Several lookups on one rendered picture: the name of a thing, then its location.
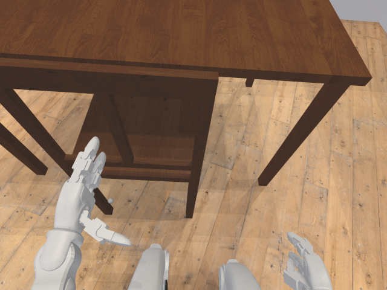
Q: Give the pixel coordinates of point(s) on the right robot thigh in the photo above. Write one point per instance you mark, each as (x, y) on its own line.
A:
(236, 276)

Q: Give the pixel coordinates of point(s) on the table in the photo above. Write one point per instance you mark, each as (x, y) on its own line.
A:
(286, 40)

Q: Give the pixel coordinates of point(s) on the chair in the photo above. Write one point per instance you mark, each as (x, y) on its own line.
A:
(152, 123)

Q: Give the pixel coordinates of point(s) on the left robot forearm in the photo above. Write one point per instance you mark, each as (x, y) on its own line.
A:
(57, 261)

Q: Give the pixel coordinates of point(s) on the left robot thigh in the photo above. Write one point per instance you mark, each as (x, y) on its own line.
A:
(151, 271)

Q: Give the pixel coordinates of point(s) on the robot left hand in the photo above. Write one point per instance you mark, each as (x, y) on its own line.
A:
(77, 193)

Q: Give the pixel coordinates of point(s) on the robot thigh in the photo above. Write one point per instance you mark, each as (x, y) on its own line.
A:
(236, 276)
(151, 271)

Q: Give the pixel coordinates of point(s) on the robot right hand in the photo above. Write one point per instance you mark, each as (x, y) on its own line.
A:
(312, 273)

